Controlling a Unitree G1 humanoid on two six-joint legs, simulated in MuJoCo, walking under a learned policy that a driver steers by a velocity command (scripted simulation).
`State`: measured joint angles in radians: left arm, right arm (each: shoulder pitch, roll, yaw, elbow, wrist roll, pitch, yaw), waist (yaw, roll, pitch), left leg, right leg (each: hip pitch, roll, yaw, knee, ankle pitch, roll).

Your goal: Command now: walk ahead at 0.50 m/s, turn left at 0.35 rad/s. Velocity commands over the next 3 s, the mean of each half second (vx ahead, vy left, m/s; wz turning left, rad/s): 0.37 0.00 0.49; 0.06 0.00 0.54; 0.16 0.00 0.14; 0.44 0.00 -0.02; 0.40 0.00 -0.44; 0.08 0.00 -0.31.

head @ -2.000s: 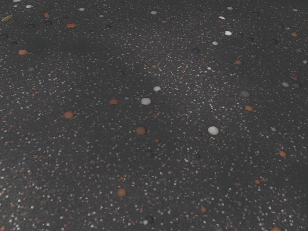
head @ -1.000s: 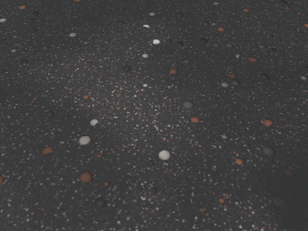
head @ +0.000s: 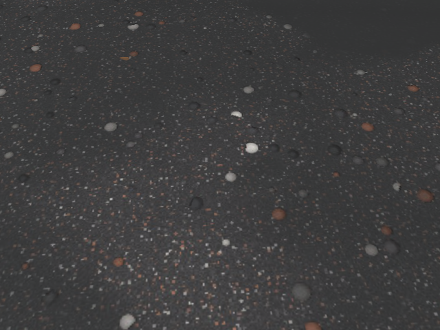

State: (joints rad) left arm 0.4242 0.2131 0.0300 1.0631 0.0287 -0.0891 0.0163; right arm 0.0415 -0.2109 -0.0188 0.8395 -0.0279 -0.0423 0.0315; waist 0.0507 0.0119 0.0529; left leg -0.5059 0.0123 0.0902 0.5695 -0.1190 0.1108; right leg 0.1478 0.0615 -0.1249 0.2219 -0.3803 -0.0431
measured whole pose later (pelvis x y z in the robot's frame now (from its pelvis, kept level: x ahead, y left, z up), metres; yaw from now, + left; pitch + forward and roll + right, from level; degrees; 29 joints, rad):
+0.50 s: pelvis +0.24 +0.02 +0.01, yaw +17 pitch +1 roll +1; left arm 0.02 0.24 0.01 0.79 0.02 -0.04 0.01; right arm 0.39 -0.26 -0.07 0.92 -0.02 -0.01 -0.02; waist -0.09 -0.03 0.07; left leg -0.08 -0.17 -0.17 0.43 -0.34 0.10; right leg -0.53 0.01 0.04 0.63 -0.13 0.01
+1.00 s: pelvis +0.27 +0.03 +0.00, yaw +33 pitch -1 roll -1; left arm 0.22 0.29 0.05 0.79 0.03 0.03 0.01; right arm 0.18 -0.27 -0.04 0.76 -0.02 0.06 0.03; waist 0.01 -0.02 0.04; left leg -0.25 -0.02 0.01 0.56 -0.31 0.05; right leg -0.36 -0.09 -0.18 0.57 -0.24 0.00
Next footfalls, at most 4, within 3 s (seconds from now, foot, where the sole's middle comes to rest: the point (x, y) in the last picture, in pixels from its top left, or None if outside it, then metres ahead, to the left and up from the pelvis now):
0.02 left None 0.18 0.08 -0.76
0.54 right None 0.43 -0.02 -0.76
0.98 left None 0.25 0.13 -0.76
1.44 right None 0.35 -0.03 -0.76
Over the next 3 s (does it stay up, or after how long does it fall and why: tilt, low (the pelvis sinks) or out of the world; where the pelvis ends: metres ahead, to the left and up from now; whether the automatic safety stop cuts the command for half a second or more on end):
stays up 0.75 0.38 0.01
